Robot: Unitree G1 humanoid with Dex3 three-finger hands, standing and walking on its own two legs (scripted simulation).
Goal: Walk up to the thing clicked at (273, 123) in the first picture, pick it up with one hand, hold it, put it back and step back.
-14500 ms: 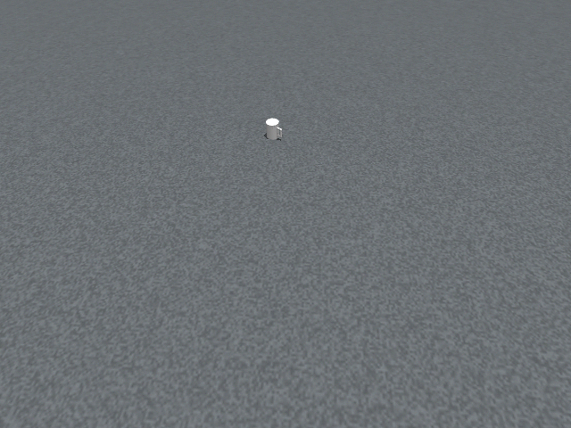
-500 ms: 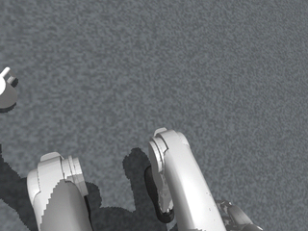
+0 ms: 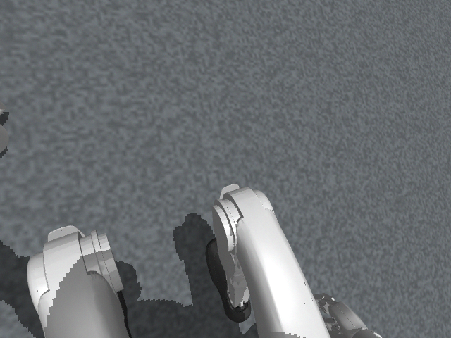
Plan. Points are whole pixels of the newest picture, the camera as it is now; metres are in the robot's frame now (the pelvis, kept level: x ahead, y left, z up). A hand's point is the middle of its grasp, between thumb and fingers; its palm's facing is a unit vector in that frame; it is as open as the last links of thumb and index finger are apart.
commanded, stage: rise first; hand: left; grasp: from above
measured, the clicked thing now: out of the picture +0.52 +0.34 -0.28
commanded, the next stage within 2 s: none
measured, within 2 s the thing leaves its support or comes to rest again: neither
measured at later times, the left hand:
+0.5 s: hand out of the picture +0.46 +0.39 -0.16, palm faces -0.43 -0.11 -0.89, open 14.2 cm
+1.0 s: hand out of the picture +0.46 +0.39 -0.15, palm faces -0.42 -0.11 -0.90, open 14.1 cm
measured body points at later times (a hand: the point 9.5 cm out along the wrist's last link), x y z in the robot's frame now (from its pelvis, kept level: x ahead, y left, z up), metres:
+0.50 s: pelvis +0.00 +0.00 +0.00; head +0.25 +0.11 +0.35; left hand +0.48 +0.40 -0.11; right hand +0.06 -0.27 -0.08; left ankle +0.07 +0.13 -0.29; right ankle +0.10 -0.14 -0.29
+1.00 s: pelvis -0.01 +0.00 +0.00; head +0.24 +0.11 +0.36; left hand +0.48 +0.39 -0.10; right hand +0.06 -0.27 -0.08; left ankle +0.07 +0.13 -0.29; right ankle +0.10 -0.14 -0.29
